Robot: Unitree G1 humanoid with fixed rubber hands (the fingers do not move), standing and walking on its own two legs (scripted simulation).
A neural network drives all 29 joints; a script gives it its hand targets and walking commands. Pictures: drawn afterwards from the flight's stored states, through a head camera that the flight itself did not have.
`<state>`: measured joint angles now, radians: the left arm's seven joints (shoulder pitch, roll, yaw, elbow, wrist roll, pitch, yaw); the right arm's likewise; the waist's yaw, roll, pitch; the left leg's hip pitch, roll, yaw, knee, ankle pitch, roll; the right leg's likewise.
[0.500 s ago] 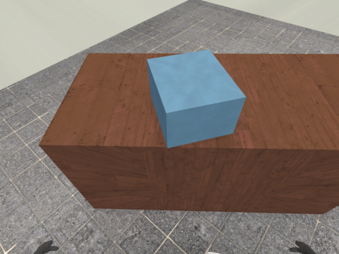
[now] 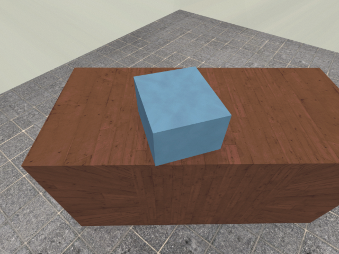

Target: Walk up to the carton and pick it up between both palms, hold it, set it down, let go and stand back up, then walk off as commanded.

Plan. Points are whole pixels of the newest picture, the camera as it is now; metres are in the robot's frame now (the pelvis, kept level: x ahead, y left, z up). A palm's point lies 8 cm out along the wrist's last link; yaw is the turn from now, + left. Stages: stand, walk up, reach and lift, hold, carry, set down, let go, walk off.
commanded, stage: walk up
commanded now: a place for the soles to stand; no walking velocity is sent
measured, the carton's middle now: (176, 112) +0.59 -0.03 -0.04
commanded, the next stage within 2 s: reach and lift in 1.74 s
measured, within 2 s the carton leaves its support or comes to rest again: neither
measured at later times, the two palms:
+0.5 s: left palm out of the picture +0.15 +0.32 -0.12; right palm (286, 217) +0.24 -0.32 -0.11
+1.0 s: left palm (53, 222) +0.24 +0.31 -0.10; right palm (292, 217) +0.23 -0.32 -0.09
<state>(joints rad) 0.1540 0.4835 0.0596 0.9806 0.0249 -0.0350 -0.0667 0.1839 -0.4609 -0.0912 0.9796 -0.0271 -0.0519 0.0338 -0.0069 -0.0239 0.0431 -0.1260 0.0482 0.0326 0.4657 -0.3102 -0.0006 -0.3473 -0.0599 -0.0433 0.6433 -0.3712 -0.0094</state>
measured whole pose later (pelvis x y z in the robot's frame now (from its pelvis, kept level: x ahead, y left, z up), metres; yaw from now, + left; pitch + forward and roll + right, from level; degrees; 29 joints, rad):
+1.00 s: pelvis +0.12 +0.00 +0.01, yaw -2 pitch -2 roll +0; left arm 0.07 0.43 0.00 1.06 0.00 -0.03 0.00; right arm 0.03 -0.40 -0.01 1.07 0.00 -0.02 0.01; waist 0.00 -0.01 0.05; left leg -0.24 0.06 0.08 0.42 -0.13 -0.01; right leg -0.08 -0.02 -0.01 0.41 -0.29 0.02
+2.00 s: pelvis +0.11 +0.01 -0.01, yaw -1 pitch -4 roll -1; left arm 0.01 0.33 0.02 0.44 0.05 0.53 0.03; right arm -0.03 -0.36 -0.17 0.94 -0.03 -0.06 0.13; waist 0.00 -0.02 0.12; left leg -0.33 0.06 0.06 0.64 -0.23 0.00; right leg -0.15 -0.02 -0.02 0.61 -0.38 0.02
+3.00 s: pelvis +0.14 -0.04 +0.01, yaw -2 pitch -1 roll +1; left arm 0.35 0.14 0.10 0.23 -0.01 0.06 0.12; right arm 0.23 -0.45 0.01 0.64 0.27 -0.26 0.21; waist 0.03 -0.04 -0.02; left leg -0.19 0.08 0.07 0.33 -0.11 -0.06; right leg -0.06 0.01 -0.03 0.38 -0.31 -0.03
